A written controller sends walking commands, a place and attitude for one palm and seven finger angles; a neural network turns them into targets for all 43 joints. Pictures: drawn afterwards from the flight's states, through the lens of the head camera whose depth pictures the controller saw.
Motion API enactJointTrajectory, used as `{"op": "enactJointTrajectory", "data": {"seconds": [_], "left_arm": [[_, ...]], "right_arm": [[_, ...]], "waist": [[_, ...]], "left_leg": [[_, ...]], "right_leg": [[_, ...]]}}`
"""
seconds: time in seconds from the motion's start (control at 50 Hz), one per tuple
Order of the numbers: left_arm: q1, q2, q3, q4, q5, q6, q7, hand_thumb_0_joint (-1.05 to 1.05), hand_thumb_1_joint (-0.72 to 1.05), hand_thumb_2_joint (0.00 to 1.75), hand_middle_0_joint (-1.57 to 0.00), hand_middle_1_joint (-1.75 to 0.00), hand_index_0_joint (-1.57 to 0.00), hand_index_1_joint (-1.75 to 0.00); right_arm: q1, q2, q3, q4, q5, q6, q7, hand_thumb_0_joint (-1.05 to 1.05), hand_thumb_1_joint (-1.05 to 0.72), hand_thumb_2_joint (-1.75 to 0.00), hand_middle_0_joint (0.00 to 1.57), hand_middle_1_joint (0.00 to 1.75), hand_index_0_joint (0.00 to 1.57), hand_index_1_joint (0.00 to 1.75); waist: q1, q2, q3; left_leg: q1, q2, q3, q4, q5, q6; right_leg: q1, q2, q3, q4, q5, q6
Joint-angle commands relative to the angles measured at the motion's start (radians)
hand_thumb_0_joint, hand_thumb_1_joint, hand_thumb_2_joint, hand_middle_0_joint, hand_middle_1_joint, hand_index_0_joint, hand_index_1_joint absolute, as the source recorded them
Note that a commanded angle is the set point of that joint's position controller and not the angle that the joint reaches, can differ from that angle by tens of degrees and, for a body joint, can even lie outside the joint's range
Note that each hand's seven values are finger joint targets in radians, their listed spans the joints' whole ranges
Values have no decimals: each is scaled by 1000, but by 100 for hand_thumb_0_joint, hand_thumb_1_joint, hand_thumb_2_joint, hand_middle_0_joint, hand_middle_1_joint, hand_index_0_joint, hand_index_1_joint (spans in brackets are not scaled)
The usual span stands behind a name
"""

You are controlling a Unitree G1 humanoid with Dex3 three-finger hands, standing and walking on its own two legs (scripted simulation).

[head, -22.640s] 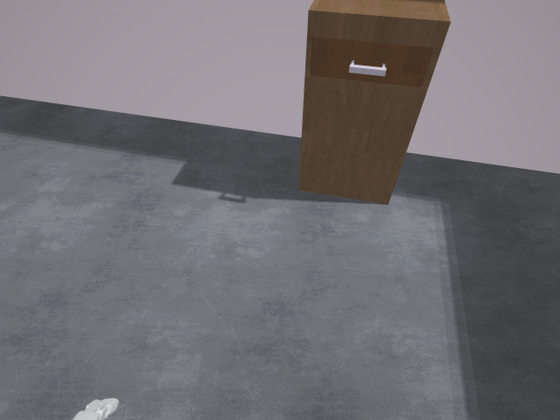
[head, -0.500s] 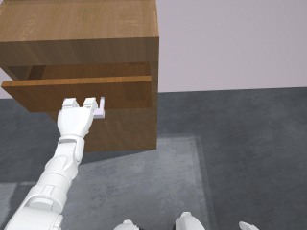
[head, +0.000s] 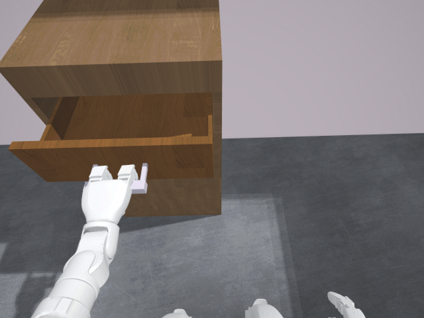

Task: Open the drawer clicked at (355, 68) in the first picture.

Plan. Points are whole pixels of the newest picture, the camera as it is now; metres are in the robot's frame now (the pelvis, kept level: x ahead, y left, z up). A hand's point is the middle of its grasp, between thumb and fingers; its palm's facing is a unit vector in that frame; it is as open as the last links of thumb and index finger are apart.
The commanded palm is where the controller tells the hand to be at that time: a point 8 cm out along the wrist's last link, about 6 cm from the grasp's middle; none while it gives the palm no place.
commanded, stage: pull the drawer open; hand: left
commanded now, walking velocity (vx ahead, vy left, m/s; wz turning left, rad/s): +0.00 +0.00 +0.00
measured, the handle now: (118, 178) +0.40 +0.22 -0.02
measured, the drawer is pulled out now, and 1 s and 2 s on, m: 0.14 0.26 0.30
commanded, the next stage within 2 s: open the thumb to release the handle in 1.76 s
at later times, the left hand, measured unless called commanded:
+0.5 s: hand (114, 225) +0.30 +0.21 -0.04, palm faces -0.03 -0.04 -1.00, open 5.5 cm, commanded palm +0.26 +0.22 +0.01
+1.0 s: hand (107, 264) +0.23 +0.21 -0.04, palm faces -0.01 -0.06 -1.00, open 5.5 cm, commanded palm +0.19 +0.22 +0.01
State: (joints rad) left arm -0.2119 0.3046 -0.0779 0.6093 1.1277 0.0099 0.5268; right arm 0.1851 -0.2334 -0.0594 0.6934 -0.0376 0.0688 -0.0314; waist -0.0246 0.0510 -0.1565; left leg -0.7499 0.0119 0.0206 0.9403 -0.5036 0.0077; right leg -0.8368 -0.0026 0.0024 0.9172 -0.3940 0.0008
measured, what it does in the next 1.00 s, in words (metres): stands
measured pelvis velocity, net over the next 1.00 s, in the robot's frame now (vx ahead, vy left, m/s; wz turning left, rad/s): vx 0.01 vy -0.01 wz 0.00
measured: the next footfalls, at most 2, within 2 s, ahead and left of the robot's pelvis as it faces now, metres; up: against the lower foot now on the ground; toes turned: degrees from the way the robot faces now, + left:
none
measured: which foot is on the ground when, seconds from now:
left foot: down 0.00-1.00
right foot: down 0.00-1.00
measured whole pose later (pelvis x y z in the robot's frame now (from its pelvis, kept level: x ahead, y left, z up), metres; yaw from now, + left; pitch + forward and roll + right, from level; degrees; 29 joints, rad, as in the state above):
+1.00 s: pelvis +0.01 -0.01 -0.01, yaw +0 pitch +15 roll +1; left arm 0.30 0.28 -0.10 0.18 1.14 0.01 0.58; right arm 0.09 -0.22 -0.04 0.62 -0.05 0.03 -0.02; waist 0.02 0.03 -0.16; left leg -0.70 0.02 0.02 0.98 -0.54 -0.01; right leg -0.81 0.00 0.00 0.98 -0.44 -0.01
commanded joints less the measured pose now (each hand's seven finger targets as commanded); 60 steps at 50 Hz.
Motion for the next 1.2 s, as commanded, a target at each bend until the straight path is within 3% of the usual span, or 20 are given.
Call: {"op": "enactJointTrajectory", "data": {"seconds": [0.0,0.06,0.1,0.14,0.2,0.26,0.32,0.36,0.46,0.7,0.76,0.82,0.88,0.9,0.94,1.0,1.18], "left_arm": [[-165,170,79,-190,-15,12,46,0,90,90,-40,-135,-40,-135],[-127,182,93,-204,-19,5,41,0,90,90,-40,-135,-40,-135],[-115,143,62,-216,-19,-1,40,0,90,90,-40,-135,-40,-135],[-98,181,99,-232,-19,-4,41,0,90,90,-40,-135,-40,-135],[-93,165,80,-218,-11,-5,45,0,90,90,-40,-135,-40,-135],[-69,184,100,-226,-7,-4,50,0,90,90,-40,-135,-40,-135],[-67,163,77,-243,-7,1,48,0,90,90,-40,-135,-40,-135],[-14,201,117,-255,-9,7,49,0,90,90,-40,-135,-40,-135],[123,148,90,-328,-28,16,42,0,90,90,-40,-135,-40,-135],[406,139,116,-503,-8,17,77,0,90,90,-40,-135,-40,-135],[440,143,118,-560,3,20,93,0,90,90,-40,-135,-40,-135],[471,123,104,-581,1,27,102,0,90,90,-40,-135,-40,-135],[482,139,125,-583,-3,28,105,0,90,90,-40,-135,-40,-135],[517,135,127,-582,-1,26,107,0,90,90,-40,-135,-40,-135],[512,129,112,-627,-4,27,107,0,90,90,-40,-135,-40,-135],[591,134,122,-618,-3,24,109,0,90,90,-40,-135,-40,-135],[684,133,117,-684,-7,4,102,0,90,90,-40,-135,-40,-135]], "right_arm": [[4,-131,-40,-104,0,-46,-14,0,-90,-90,20,30,20,30],[-4,-133,-39,-110,1,-53,-17,0,-90,-90,20,30,20,30],[-10,-127,-39,-118,3,-60,-18,0,-90,-90,20,30,20,30],[-17,-134,-37,-121,2,-63,-18,0,-90,-90,20,30,20,30],[-23,-127,-35,-117,3,-71,-22,0,-90,-90,20,30,20,30],[-29,-129,-35,-120,1,-74,-24,0,-90,-90,20,30,20,30],[-32,-125,-35,-123,2,-79,-26,0,-90,-90,20,30,20,30],[-37,-129,-34,-124,3,-76,-25,0,-90,-90,20,30,20,30],[-51,-121,-34,-155,6,-82,-19,0,-90,-90,20,30,20,30],[-105,-109,-26,-185,-8,-83,-3,0,-90,-90,20,30,20,30],[-120,-109,-23,-193,-13,-80,2,0,-90,-90,20,30,20,30],[-128,-105,-22,-199,-16,-80,6,0,-90,-90,20,30,20,30],[-143,-105,-20,-198,-16,-82,2,0,-90,-90,20,30,20,30],[-153,-102,-16,-203,-17,-85,0,0,-90,-90,20,30,20,30],[-161,-102,-14,-212,-17,-82,1,0,-90,-90,20,30,20,30],[-167,-96,-10,-215,-19,-85,2,0,-90,-90,20,30,20,30],[-182,-92,-2,-239,-24,-84,12,0,-90,-90,20,30,20,30]], "waist": [[21,-37,-331],[30,-55,-330],[19,-61,-311],[35,-47,-316],[25,-61,-277],[39,-58,-291],[33,-54,-294],[53,-41,-311],[56,-58,-313],[69,-56,-271],[75,-16,-271],[68,-37,-264],[66,-77,-242],[77,-69,-236],[74,-34,-243],[87,-57,-243],[96,-47,-219]], "left_leg": [[137,-38,4,-108,407,10],[129,-39,0,-110,396,11],[127,-39,4,-110,375,13],[123,-41,2,-114,368,10],[99,-46,7,-108,318,13],[99,-48,8,-109,311,13],[102,-50,12,-105,312,13],[110,-50,10,-108,330,11],[122,-51,14,-108,363,11],[137,-49,12,-84,400,5],[162,-46,6,-80,422,0],[164,-43,2,-71,417,1],[139,-47,0,-66,366,4],[132,-50,0,-66,361,3],[151,-49,-1,-66,371,3],[144,-51,0,-59,377,2],[128,-52,-3,-53,340,2]], "right_leg": [[287,33,-29,-87,361,-45],[294,33,-28,-84,352,-45],[284,32,-27,-94,340,-44],[289,33,-27,-87,325,-48],[273,30,-18,-98,299,-44],[280,29,-16,-92,286,-45],[280,27,-13,-96,297,-43],[296,28,-12,-86,309,-47],[325,29,-13,-91,363,-44],[307,32,-8,-68,423,-47],[282,34,-11,-57,399,-52],[270,35,-16,-52,395,-50],[270,33,-9,-55,382,-47],[270,35,-6,-52,373,-48],[258,34,-13,-49,361,-52],[270,35,-9,-42,381,-48],[255,33,2,-36,340,-51]]}}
